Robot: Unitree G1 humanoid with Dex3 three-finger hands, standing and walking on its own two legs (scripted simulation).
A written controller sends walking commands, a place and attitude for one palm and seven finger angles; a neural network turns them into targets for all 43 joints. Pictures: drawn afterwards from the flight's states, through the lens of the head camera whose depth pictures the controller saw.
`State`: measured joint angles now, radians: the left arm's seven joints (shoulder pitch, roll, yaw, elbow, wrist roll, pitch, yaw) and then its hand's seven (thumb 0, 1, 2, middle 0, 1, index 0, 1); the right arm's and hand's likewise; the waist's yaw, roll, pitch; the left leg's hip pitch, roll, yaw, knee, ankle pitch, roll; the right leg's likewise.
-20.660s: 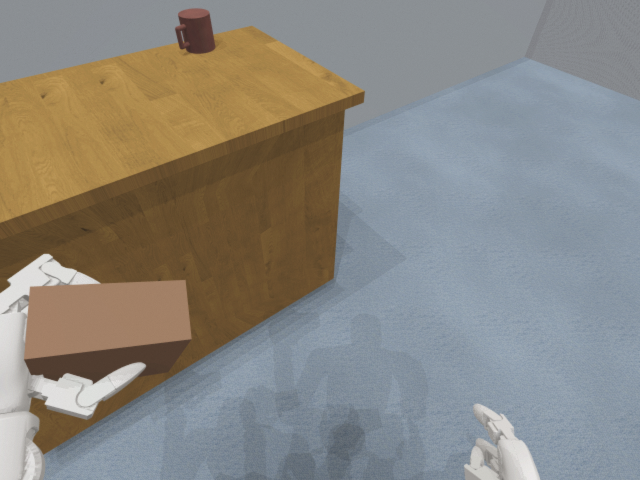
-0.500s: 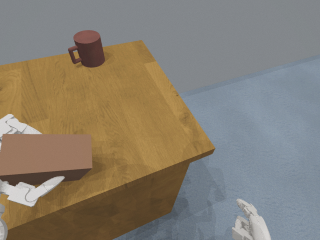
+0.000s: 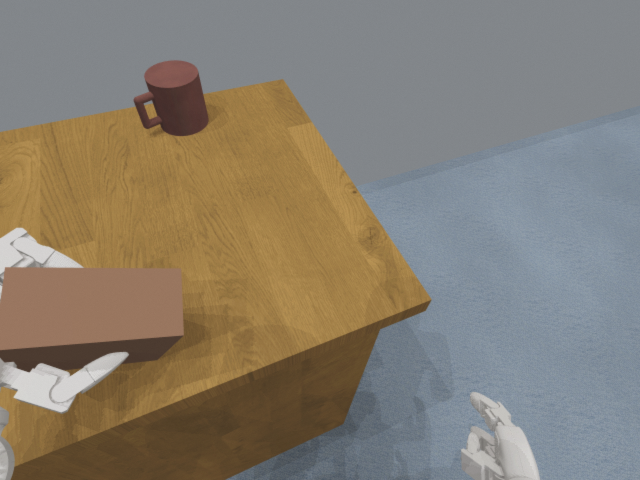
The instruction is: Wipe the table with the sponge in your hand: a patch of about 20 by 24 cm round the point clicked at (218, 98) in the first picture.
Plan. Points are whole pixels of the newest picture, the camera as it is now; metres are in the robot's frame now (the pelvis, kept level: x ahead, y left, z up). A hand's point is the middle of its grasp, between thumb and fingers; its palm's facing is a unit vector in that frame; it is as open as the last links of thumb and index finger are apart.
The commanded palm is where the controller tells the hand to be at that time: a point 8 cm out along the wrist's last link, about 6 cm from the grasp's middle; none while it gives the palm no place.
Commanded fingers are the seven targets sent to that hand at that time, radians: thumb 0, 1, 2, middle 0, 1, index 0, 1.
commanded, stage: shuffle to correct the standing spot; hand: left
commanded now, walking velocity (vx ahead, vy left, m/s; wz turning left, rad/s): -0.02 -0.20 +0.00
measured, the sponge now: (121, 321) +0.23 +0.20 +0.14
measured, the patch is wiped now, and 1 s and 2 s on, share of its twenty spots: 0.00 0.00 0.00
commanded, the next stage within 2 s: none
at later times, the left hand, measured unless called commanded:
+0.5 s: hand (62, 319) +0.22 +0.24 +0.17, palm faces +0.34 -0.84 -0.42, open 9.9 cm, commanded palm +0.16 +0.28 +0.18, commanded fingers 0.00 0.10 1.30 -1.20 -1.60 -1.20 -1.60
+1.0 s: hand (60, 333) +0.21 +0.24 +0.16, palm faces +0.35 -0.84 -0.41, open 9.9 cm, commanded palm +0.15 +0.28 +0.18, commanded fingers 0.00 0.10 1.30 -1.20 -1.60 -1.20 -1.60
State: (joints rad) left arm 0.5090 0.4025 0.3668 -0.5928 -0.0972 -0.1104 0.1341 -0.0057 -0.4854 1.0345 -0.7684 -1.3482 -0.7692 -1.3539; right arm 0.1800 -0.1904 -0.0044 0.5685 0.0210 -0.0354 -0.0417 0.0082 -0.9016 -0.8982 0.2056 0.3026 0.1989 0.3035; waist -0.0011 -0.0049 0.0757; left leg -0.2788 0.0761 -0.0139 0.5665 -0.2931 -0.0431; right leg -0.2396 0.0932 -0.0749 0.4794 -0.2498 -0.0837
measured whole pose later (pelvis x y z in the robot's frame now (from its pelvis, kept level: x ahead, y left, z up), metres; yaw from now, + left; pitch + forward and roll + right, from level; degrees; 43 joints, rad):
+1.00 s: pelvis -0.01 -0.01 +0.00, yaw +0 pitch +0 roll -1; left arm 0.52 0.40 0.36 -0.58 -0.09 -0.10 0.14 -0.01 -0.49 1.04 -0.77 -1.35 -0.77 -1.35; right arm 0.18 -0.20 0.00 0.57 0.02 -0.03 -0.04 0.01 -0.90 -0.90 0.21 0.30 0.20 0.30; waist 0.00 0.00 0.07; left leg -0.27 0.08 -0.02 0.53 -0.26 -0.05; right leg -0.23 0.09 -0.08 0.45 -0.22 -0.09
